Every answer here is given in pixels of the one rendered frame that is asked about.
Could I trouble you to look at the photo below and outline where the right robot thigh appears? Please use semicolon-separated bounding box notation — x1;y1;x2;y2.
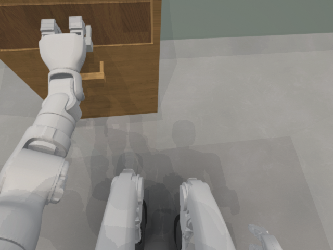
180;180;236;250

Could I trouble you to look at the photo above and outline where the cabinet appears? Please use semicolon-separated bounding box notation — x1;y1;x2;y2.
0;0;162;119

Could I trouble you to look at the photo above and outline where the robot left foot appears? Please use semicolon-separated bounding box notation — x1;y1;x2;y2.
135;200;147;250

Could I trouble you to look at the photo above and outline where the robot left forearm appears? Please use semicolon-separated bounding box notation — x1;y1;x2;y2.
0;68;83;193

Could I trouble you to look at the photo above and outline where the robot left hand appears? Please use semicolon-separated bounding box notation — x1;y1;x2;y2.
39;16;87;101

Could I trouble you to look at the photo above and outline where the drawer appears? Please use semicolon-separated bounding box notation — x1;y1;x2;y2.
0;0;151;49

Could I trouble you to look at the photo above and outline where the left robot upper arm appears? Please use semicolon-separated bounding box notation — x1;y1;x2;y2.
0;148;70;250

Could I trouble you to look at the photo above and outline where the robot right hand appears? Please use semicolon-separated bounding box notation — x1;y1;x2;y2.
248;224;282;250

